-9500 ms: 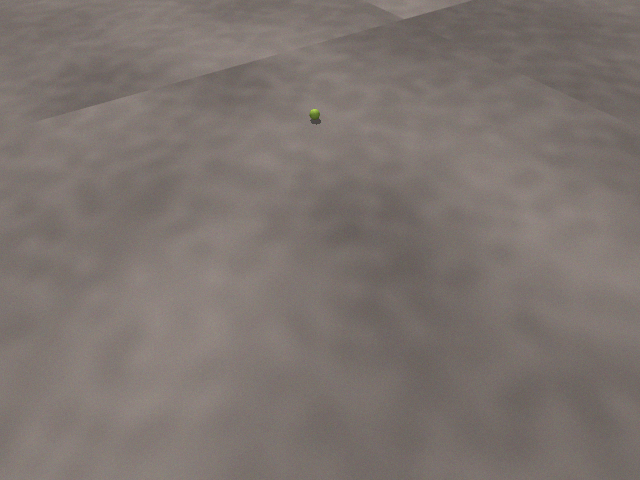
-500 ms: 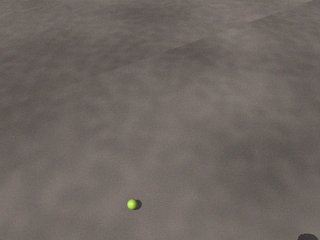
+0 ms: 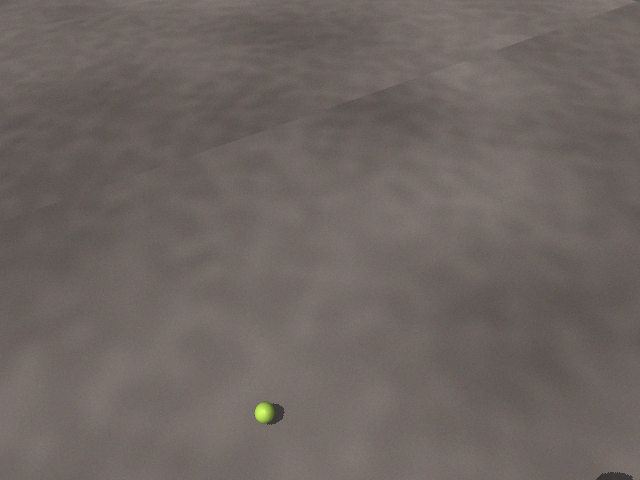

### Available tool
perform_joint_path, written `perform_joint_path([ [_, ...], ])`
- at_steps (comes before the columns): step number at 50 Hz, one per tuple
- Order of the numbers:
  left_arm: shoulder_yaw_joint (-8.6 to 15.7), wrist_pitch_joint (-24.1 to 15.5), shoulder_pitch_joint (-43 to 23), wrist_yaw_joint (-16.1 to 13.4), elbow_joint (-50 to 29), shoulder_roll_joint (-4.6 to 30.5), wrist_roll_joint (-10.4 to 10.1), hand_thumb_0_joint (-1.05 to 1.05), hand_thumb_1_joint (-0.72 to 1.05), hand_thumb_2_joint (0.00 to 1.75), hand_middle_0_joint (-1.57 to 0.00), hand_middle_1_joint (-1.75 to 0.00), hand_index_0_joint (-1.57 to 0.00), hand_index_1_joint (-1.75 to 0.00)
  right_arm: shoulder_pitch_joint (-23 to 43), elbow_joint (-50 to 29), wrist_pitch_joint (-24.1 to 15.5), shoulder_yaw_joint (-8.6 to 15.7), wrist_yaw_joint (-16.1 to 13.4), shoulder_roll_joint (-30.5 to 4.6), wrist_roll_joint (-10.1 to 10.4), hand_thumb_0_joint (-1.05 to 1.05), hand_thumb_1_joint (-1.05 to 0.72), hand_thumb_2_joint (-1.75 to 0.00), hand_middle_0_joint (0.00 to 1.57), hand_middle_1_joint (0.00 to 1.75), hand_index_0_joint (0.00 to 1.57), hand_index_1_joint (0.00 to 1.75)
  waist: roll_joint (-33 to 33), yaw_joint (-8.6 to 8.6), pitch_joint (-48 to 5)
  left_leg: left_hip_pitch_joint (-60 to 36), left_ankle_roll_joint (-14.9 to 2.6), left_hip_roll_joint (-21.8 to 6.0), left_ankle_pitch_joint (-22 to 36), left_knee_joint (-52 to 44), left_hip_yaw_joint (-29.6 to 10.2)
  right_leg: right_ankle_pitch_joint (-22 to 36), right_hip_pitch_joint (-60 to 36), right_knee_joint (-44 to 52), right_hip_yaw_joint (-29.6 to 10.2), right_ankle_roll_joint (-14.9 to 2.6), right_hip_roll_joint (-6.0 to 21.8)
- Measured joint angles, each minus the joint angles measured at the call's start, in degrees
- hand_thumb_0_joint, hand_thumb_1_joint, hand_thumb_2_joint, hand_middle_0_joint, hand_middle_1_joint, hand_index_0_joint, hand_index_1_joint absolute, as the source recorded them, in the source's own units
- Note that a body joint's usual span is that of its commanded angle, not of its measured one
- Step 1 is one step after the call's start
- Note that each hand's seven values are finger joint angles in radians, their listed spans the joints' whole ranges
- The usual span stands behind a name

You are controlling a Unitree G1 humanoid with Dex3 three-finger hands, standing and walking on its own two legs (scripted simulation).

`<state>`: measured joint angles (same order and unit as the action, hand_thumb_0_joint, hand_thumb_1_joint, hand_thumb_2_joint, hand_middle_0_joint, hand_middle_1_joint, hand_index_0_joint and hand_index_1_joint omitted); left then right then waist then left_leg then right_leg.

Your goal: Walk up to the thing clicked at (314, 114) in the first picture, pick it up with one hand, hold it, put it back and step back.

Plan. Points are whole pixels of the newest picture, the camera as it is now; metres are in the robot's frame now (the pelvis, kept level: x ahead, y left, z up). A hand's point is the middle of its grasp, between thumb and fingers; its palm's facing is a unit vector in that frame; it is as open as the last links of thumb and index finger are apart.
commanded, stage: stand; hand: left
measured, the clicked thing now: (264, 412) +0.45 +0.23 -0.75
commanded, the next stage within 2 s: walk up in 0.40 s
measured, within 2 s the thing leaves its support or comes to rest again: neither
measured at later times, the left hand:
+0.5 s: hand out of the picture +0.07 +0.26 -0.16, palm faces +0.00 -0.94 -0.33, open 7.4 cm
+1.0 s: hand out of the picture +0.12 +0.24 -0.17, palm faces +0.03 -0.94 -0.35, open 7.4 cm
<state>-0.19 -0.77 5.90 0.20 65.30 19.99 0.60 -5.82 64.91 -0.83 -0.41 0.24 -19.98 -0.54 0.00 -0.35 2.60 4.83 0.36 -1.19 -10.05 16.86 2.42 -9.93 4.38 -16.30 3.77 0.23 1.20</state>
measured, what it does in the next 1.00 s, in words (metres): stands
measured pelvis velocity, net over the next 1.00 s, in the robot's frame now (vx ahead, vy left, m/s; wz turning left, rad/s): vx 0.04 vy -0.03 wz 0.03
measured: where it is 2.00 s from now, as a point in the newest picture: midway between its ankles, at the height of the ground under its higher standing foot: outside the picture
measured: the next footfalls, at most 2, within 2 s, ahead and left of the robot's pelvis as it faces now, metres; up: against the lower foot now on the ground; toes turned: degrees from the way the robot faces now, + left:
left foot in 1.20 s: +0.12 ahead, +0.10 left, +0.00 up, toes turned +1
right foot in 1.40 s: +0.10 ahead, -0.15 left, +0.00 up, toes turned +1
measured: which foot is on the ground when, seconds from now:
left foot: down 0.00-0.98, up 1.00-1.00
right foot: down 0.00-1.00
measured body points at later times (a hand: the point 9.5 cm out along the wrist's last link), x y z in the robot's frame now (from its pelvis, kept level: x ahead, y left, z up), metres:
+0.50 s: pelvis +0.00 +0.00 +0.00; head +0.01 +0.00 +0.45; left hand +0.07 +0.31 -0.14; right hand +0.07 -0.30 -0.13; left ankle -0.01 +0.12 -0.75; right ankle -0.01 -0.12 -0.75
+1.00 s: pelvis +0.04 -0.03 -0.02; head +0.06 -0.02 +0.43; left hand +0.12 +0.29 -0.14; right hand +0.12 -0.34 -0.14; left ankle -0.01 +0.12 -0.74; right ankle +0.00 -0.12 -0.75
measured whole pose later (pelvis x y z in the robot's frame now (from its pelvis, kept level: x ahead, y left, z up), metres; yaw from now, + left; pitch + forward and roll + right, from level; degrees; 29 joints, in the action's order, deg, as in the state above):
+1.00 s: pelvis +0.04 -0.03 -0.02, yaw +2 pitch -3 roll +0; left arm 2.9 -0.6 7.9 0.8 56.7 21.0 1.1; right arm -10.6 56.1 -0.5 2.2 -0.5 -21.2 -0.3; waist 0.2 -0.3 5.3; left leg 10.8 0.4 -3.1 -21.7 37.2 -0.5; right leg -21.1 7.6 -31.0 4.3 -1.9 -0.6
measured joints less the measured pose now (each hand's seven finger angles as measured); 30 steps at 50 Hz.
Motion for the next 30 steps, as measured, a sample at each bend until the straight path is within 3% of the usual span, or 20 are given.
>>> perform_joint_path([
  [20, -0.05, 0.07, 0.57, 0.03, 0.13, -0.03, -0.03, 0.01, 0.91, 0.90, -0.21, -0.30, -0.20, -0.30, -0.65, 0.37, 0.04, 0.10, 0.12, 0.07, -0.01, 0.00, -0.90, -0.90, 0.20, 0.30, 0.20, 0.30, -0.02, 0.00, 0.29, 0.12, -0.14, 0.19, 0.09, -0.05, 0.04, -0.01, 0.22, -0.16, -0.06, 0.12, 0.19],
  [30, 2.66, 0.62, 2.98, 1.13, -2.42, 0.94, 0.84, 0.01, 0.91, 0.90, -0.21, -0.30, -0.20, -0.30, -4.94, -2.41, -0.63, 1.68, 0.19, 0.02, -0.76, 0.00, -0.90, -0.90, 0.20, 0.30, 0.20, 0.30, 0.80, -0.40, -0.69, 1.64, 0.25, -0.32, -4.30, 5.94, -0.79, -5.15, 1.85, -6.97, 0.64, -0.75, -0.02],
])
